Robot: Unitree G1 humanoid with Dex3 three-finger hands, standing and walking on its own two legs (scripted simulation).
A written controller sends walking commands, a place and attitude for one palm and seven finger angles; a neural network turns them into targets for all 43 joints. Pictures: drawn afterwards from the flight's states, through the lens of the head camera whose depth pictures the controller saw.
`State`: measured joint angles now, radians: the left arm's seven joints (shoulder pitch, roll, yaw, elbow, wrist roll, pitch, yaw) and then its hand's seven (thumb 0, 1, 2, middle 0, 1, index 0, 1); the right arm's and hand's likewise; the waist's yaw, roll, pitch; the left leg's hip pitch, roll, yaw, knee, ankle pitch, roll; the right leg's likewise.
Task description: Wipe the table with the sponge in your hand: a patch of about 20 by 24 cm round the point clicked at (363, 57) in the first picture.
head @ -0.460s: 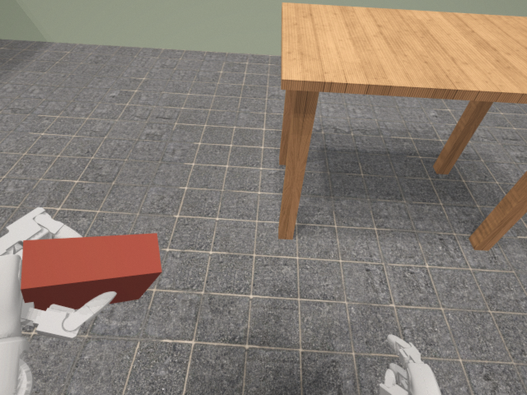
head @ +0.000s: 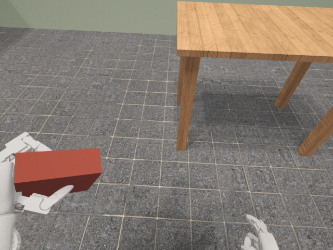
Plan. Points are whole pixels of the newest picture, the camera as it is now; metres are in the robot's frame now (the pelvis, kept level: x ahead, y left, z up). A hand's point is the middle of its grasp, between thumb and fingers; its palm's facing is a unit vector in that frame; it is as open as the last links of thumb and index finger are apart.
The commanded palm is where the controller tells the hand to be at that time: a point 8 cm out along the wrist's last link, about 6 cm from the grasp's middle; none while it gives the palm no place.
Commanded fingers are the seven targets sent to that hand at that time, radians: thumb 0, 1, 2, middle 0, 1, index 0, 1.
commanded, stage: walk to a spot facing it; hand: left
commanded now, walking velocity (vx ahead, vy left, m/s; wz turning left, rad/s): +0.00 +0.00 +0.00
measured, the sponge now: (70, 173) +0.23 +0.20 +0.13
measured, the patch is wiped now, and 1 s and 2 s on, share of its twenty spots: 0.00 0.00 0.00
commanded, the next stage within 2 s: turn to face it in 1.36 s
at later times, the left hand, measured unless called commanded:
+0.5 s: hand (101, 155) +0.26 +0.15 +0.15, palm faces +0.28 -0.87 -0.40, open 9.2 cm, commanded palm +0.21 +0.20 +0.18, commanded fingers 0.00 0.10 1.30 -1.20 -1.60 -1.20 -1.60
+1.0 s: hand (149, 104) +0.40 +0.08 +0.16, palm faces +0.01 -0.91 -0.41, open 9.2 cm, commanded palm +0.37 +0.12 +0.18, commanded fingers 0.00 0.10 1.30 -1.20 -1.60 -1.20 -1.60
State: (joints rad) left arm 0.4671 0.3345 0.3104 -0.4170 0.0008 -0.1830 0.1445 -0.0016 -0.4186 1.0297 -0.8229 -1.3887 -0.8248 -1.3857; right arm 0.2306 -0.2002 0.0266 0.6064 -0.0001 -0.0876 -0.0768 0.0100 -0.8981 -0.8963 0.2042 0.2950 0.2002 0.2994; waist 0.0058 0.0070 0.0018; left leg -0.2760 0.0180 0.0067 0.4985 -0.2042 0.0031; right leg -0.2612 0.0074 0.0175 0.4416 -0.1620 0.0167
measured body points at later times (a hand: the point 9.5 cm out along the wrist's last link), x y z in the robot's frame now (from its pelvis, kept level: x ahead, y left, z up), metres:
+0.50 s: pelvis +0.01 -0.05 -0.02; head +0.00 -0.06 +0.43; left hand +0.23 +0.20 +0.17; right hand +0.14 -0.29 -0.11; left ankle +0.02 +0.11 -0.70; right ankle +0.03 -0.12 -0.74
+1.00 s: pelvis +0.10 -0.05 -0.01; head +0.10 -0.05 +0.44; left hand +0.39 +0.12 +0.18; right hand +0.16 -0.33 -0.08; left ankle +0.15 +0.07 -0.74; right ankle +0.04 -0.12 -0.69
